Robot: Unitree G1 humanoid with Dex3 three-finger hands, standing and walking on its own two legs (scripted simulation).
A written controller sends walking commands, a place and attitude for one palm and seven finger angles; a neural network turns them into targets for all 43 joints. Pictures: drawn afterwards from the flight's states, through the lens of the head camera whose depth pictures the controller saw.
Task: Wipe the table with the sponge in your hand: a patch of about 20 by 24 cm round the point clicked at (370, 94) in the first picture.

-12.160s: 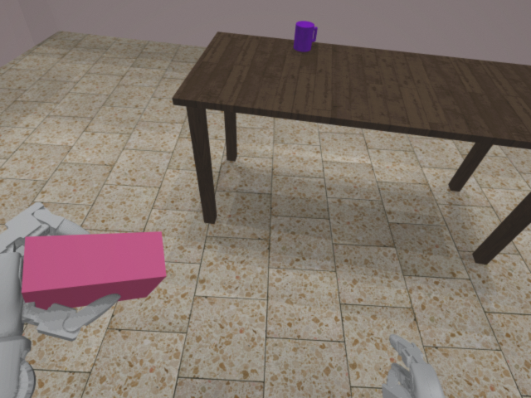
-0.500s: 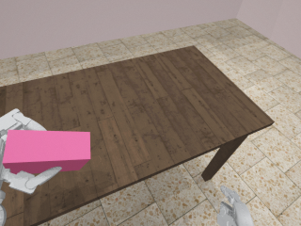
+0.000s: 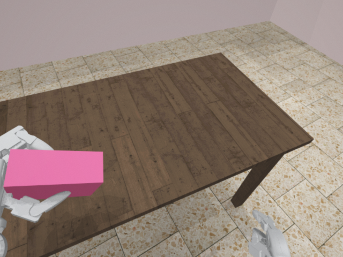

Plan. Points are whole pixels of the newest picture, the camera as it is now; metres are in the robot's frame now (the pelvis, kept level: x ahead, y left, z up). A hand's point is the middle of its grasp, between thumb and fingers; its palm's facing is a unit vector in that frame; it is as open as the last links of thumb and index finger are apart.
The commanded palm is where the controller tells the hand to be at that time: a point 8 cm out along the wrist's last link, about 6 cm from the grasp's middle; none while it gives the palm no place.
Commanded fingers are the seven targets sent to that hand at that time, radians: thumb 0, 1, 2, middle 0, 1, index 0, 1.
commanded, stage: shuffle to correct the standing spot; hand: left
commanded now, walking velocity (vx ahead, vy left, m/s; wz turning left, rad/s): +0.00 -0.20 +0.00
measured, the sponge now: (71, 175) +0.23 +0.20 +0.14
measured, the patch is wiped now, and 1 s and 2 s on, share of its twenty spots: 0.00 0.00 0.00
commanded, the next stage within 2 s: come to a stop and stand still in 0.74 s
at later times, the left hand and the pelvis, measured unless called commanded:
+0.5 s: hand (42, 172) +0.22 +0.23 +0.16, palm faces +0.28 -0.86 -0.42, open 9.8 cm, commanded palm +0.16 +0.28 +0.18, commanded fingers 0.00 0.10 1.30 -1.20 -1.60 -1.20 -1.60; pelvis +0.00 +0.00 +0.00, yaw +0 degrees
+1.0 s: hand (4, 150) +0.24 +0.29 +0.19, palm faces +0.41 -0.78 -0.47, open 9.8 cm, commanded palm +0.16 +0.28 +0.18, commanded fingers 0.00 0.10 1.30 -1.20 -1.60 -1.20 -1.60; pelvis +0.00 +0.01 +0.00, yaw -1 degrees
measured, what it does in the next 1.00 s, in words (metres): stands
